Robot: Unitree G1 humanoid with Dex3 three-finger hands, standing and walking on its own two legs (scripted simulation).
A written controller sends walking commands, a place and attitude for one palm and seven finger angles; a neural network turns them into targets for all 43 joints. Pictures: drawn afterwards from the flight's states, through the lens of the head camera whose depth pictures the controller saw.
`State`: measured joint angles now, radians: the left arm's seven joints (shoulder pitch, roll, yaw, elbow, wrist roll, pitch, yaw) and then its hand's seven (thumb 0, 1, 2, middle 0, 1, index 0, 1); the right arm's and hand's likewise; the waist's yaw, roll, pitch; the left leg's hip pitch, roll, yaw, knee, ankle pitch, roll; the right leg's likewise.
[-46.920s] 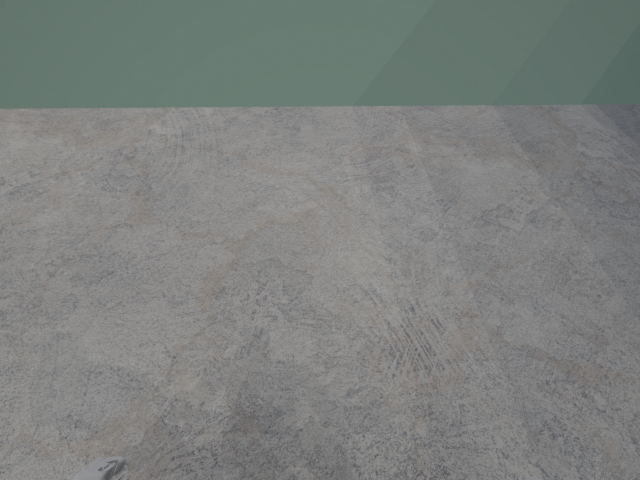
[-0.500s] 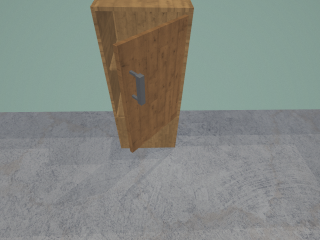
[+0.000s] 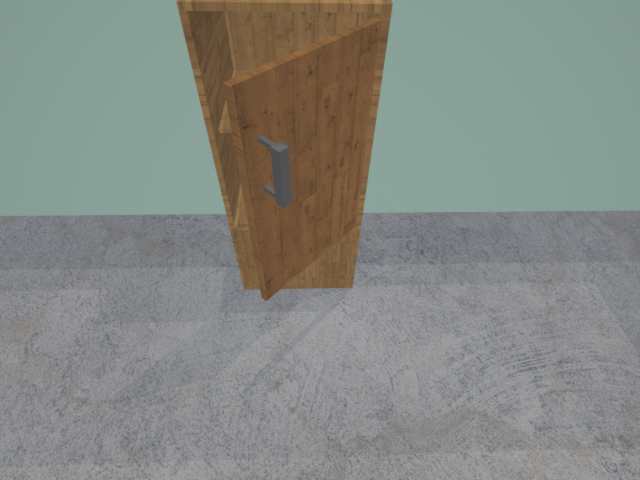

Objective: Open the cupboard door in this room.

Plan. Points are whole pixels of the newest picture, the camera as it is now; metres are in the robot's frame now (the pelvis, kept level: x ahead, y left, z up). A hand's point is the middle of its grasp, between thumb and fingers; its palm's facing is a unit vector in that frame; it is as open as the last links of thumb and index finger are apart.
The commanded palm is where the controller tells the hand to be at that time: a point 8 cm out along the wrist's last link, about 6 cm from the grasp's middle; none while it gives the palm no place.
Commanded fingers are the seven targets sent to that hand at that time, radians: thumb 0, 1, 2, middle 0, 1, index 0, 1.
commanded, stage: look to check the result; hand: left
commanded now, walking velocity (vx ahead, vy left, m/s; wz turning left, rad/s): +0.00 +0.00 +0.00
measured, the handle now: (274, 171) +0.61 +0.12 +0.02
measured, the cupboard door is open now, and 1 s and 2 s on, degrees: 46 46 46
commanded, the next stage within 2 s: walk to a spot facing it in 0.10 s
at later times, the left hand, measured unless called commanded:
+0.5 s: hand out of the picture +0.03 +0.18 -0.18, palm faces -0.05 -0.98 -0.21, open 7.3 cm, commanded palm none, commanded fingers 0.00 0.90 0.90 -0.20 -0.30 -0.20 -0.30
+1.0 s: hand out of the picture +0.11 +0.16 -0.18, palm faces -0.29 -0.93 -0.25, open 7.4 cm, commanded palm none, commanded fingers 0.00 0.90 0.90 -0.20 -0.30 -0.20 -0.30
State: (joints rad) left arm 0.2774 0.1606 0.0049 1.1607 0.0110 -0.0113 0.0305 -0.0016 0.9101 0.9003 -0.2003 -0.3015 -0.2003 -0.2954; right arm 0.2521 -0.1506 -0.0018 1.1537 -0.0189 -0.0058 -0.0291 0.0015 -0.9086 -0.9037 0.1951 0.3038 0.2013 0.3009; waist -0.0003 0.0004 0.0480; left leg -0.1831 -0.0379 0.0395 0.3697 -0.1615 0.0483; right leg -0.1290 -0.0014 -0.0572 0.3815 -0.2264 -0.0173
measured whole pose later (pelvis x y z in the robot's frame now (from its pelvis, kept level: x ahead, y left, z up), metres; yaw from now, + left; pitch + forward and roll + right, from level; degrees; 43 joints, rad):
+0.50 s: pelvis +0.00 -0.01 -0.01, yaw -6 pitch +0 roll +1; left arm 0.25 0.18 0.06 1.08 0.02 0.05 0.00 0.00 0.91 0.90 -0.20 -0.30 -0.20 -0.30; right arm 0.20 -0.16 -0.04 1.07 -0.02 0.01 -0.04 0.00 -0.91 -0.90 0.20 0.30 0.20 0.30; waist 0.02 -0.02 0.08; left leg -0.23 0.00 0.15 0.48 -0.24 0.05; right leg -0.26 0.02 0.02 0.60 -0.33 -0.02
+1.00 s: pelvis +0.00 -0.02 -0.01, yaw -22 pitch +1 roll +2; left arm 0.24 0.22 0.08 0.95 0.03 0.04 0.01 0.00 0.91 0.90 -0.20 -0.30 -0.20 -0.30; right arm 0.06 -0.20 -0.06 0.90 0.00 0.03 -0.03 0.00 -0.91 -0.90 0.19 0.30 0.20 0.30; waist 0.05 -0.05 0.09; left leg -0.35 0.00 -0.01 0.71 -0.39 -0.05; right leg -0.28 0.08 0.18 0.51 -0.23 -0.03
